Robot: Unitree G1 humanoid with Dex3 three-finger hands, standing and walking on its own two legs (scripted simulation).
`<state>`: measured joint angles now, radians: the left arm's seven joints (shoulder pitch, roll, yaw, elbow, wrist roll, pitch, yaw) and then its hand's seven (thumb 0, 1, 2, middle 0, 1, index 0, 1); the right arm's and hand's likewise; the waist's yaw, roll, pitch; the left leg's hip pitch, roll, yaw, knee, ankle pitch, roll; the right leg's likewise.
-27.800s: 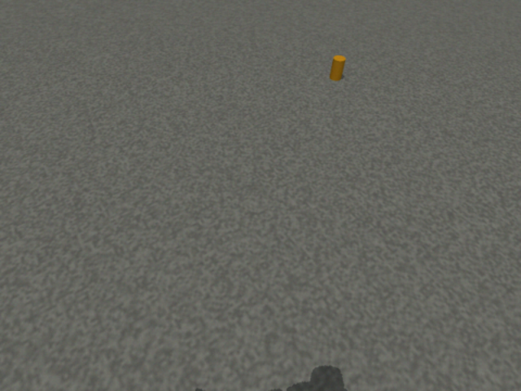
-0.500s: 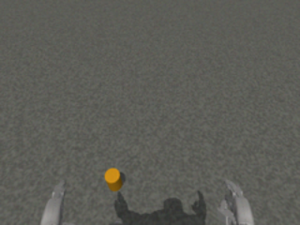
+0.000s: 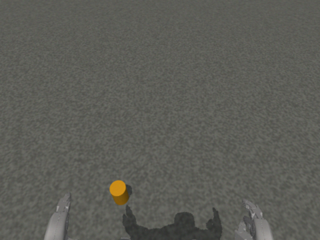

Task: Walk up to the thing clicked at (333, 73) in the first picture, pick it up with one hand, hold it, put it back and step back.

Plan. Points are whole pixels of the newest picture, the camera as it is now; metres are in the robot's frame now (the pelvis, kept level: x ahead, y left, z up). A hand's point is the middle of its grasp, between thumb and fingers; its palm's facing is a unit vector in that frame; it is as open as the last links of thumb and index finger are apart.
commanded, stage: home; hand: left
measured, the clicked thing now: (119, 193) +0.47 +0.22 -0.65
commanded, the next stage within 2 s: stand in 0.78 s
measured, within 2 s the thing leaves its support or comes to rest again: neither
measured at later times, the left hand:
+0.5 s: hand (84, 233) +0.17 +0.18 -0.05, palm faces +0.11 -0.95 -0.28, open 17.6 cm
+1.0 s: hand (84, 231) +0.17 +0.18 -0.05, palm faces +0.11 -0.95 -0.29, open 17.0 cm
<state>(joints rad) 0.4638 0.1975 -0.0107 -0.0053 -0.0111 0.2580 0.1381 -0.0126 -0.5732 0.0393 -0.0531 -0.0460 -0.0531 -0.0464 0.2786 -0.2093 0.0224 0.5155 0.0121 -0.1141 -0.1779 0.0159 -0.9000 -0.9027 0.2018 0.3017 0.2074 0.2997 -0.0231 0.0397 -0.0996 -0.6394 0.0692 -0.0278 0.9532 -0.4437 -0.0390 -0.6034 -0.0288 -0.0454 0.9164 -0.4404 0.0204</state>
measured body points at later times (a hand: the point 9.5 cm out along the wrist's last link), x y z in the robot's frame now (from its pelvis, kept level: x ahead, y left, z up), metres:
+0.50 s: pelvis +0.00 +0.00 +0.00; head +0.02 +0.00 +0.45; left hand +0.16 +0.23 -0.03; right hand +0.16 -0.24 -0.08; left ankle +0.02 +0.14 -0.69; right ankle +0.01 -0.13 -0.69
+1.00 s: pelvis +0.00 +0.00 +0.00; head +0.03 +0.00 +0.45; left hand +0.16 +0.23 -0.03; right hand +0.16 -0.23 -0.08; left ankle +0.02 +0.14 -0.69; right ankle +0.01 -0.13 -0.69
